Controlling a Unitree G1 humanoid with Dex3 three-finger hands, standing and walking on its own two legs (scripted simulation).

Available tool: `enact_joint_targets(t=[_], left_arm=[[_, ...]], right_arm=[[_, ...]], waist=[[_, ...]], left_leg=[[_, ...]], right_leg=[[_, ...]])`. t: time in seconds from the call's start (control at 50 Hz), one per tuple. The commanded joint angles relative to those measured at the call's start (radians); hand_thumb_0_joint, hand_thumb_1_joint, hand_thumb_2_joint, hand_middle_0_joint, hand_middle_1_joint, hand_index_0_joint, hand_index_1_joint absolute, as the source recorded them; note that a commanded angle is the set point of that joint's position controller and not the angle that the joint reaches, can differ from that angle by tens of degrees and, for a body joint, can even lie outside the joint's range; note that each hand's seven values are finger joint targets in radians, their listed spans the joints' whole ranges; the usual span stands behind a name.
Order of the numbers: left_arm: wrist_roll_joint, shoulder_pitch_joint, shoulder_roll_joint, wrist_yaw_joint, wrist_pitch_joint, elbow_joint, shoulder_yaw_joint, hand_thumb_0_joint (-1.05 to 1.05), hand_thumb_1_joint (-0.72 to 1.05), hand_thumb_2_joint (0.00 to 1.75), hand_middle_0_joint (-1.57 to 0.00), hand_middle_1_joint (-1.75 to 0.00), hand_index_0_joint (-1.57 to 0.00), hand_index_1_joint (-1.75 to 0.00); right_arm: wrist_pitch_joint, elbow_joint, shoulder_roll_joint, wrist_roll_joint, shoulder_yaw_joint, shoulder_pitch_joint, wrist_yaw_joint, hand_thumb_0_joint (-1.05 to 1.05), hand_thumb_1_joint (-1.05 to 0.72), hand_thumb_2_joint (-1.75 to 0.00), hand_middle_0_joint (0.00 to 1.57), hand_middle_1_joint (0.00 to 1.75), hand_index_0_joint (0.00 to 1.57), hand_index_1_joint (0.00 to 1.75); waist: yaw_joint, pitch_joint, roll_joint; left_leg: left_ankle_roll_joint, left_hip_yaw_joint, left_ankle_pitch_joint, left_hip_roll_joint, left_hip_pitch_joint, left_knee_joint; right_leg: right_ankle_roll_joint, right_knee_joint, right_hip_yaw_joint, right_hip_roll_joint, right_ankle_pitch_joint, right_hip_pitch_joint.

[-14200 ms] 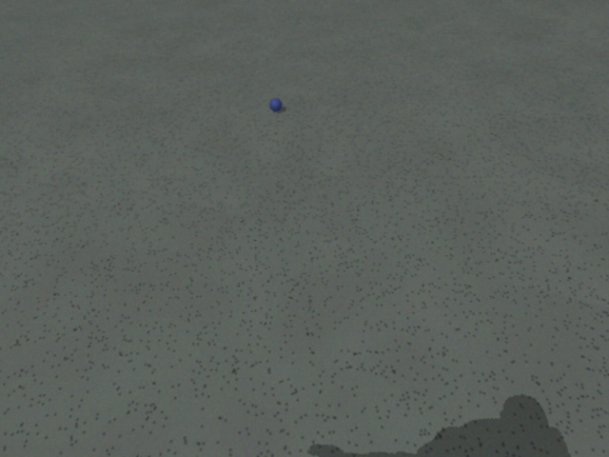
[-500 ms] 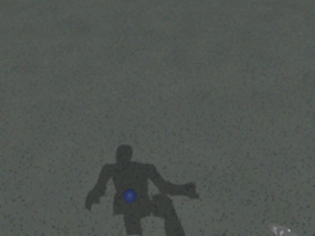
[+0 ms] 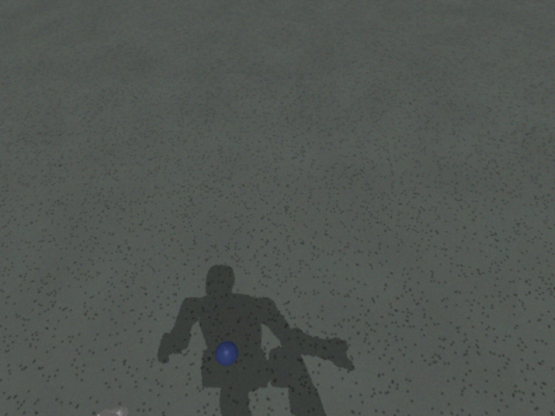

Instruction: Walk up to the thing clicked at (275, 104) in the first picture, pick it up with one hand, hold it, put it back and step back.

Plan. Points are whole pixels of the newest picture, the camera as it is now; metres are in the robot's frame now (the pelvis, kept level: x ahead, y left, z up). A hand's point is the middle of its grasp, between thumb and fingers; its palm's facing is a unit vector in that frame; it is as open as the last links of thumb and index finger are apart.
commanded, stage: walk up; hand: left
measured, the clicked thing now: (226, 353) +0.41 +0.23 -0.73
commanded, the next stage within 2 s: stand in 0.90 s
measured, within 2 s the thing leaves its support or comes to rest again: neither
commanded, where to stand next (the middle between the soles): +0.03 -0.01 m, yaw +1 degrees
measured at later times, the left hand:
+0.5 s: hand out of the picture +0.05 +0.25 -0.15, palm faces -0.01 -0.94 -0.33, open 7.4 cm
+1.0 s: hand out of the picture +0.07 +0.25 -0.15, palm faces -0.01 -0.95 -0.32, open 7.4 cm
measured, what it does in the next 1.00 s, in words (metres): stands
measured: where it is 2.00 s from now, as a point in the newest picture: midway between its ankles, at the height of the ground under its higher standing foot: outside the picture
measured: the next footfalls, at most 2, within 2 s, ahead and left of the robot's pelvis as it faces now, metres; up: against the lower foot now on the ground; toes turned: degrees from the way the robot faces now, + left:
none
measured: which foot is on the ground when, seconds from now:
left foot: down 0.00-1.00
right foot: down 0.00-1.00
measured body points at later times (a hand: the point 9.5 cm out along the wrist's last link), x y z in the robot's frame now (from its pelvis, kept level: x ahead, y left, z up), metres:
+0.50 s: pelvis -0.01 -0.01 +0.00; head +0.01 -0.01 +0.45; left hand +0.06 +0.30 -0.13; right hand +0.07 -0.31 -0.13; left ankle +0.02 +0.12 -0.74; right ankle +0.02 -0.12 -0.74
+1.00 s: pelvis +0.00 +0.00 +0.01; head +0.01 +0.00 +0.46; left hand +0.07 +0.30 -0.13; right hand +0.08 -0.30 -0.12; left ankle +0.02 +0.12 -0.74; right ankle +0.02 -0.12 -0.74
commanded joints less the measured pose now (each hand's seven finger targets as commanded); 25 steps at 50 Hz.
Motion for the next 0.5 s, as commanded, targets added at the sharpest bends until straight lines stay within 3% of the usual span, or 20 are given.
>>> enact_joint_targets(t=[0.0,0.08,0.18,0.26,0.42,0.48], left_arm=[[-0.006,-0.020,0.218,0.014,-0.018,-0.048,0.048,0.00,0.90,0.90,-0.20,-0.30,-0.20,-0.30],[-0.006,-0.017,0.206,0.010,-0.015,-0.028,0.044,0.00,0.90,0.90,-0.20,-0.30,-0.20,-0.30],[-0.003,-0.021,0.208,0.005,-0.018,-0.012,0.041,0.00,0.90,0.90,-0.20,-0.30,-0.20,-0.30],[0.003,-0.036,0.216,0.005,-0.025,-0.001,0.044,0.00,0.90,0.90,-0.20,-0.30,-0.20,-0.30],[0.005,-0.039,0.220,0.005,-0.032,0.001,0.050,0.00,0.90,0.90,-0.20,-0.30,-0.20,-0.30],[0.005,-0.029,0.216,0.005,-0.032,0.003,0.049,0.00,0.90,0.90,-0.20,-0.30,-0.20,-0.30]], right_arm=[[-0.032,-0.052,-0.228,-0.010,-0.040,-0.037,-0.016,0.00,-0.90,-0.90,0.20,0.30,0.20,0.30],[-0.039,-0.046,-0.228,-0.010,-0.035,-0.054,-0.014,0.00,-0.90,-0.90,0.20,0.30,0.20,0.30],[-0.038,-0.038,-0.226,-0.014,-0.035,-0.059,-0.013,0.00,-0.90,-0.90,0.20,0.30,0.20,0.30],[-0.037,-0.034,-0.216,-0.012,-0.032,-0.052,-0.010,0.00,-0.90,-0.90,0.20,0.30,0.20,0.30],[-0.036,-0.019,-0.215,-0.012,-0.032,-0.022,-0.006,0.00,-0.90,-0.90,0.20,0.30,0.20,0.30],[-0.038,-0.018,-0.220,-0.013,-0.033,-0.026,-0.007,0.00,-0.90,-0.90,0.20,0.30,0.20,0.30]], waist=[[0.012,-0.148,0.012],[0.020,-0.149,0.066],[0.016,-0.139,0.069],[0.003,-0.119,0.009],[-0.004,-0.126,-0.036],[-0.003,-0.142,-0.025]], left_leg=[[0.051,-0.128,0.110,0.126,0.006,-0.113],[0.055,-0.153,0.081,0.151,-0.029,-0.166],[0.041,-0.147,-0.005,0.138,-0.031,-0.187],[0.033,-0.131,-0.041,0.118,-0.026,-0.164],[0.028,-0.115,-0.030,0.103,0.023,-0.127],[0.031,-0.119,-0.009,0.112,0.030,-0.130]], right_leg=[[-0.059,-0.098,0.098,-0.096,0.130,0.049],[-0.051,-0.094,0.076,-0.079,0.109,0.088],[-0.051,-0.128,0.085,-0.084,0.073,0.068],[-0.051,-0.182,0.113,-0.103,0.045,0.031],[-0.056,-0.225,0.139,-0.120,-0.046,-0.034],[-0.054,-0.209,0.129,-0.115,-0.007,-0.031]])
